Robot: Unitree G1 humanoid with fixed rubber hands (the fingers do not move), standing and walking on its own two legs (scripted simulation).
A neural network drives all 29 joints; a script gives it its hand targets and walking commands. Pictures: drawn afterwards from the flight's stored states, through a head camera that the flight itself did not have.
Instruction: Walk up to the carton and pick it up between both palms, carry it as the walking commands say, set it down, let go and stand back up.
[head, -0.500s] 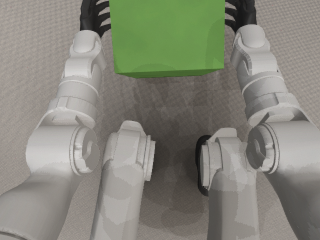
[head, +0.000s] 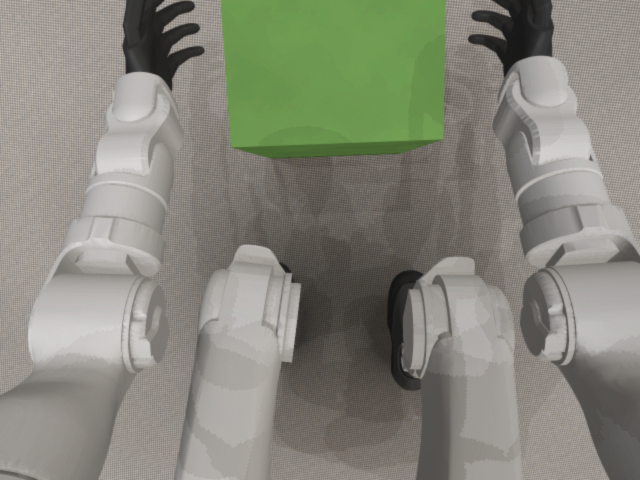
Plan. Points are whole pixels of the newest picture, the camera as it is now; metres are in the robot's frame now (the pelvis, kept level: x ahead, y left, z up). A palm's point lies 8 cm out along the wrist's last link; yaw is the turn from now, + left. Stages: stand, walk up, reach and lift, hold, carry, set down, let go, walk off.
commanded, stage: set down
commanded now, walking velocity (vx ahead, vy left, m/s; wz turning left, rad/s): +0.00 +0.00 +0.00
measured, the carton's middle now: (333, 90) +0.51 +0.03 -0.26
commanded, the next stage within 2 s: let go in 1.14 s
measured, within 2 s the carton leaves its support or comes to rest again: neither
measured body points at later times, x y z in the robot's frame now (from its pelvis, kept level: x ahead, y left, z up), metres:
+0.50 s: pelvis +0.01 +0.00 +0.11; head +0.33 +0.00 +0.43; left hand +0.51 +0.22 -0.01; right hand +0.54 -0.17 -0.01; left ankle +0.11 +0.12 -0.35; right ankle +0.11 -0.13 -0.35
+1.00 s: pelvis +0.04 +0.00 +0.25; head +0.31 +0.00 +0.60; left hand +0.50 +0.22 +0.15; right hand +0.54 -0.17 +0.14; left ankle +0.11 +0.12 -0.35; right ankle +0.10 -0.13 -0.35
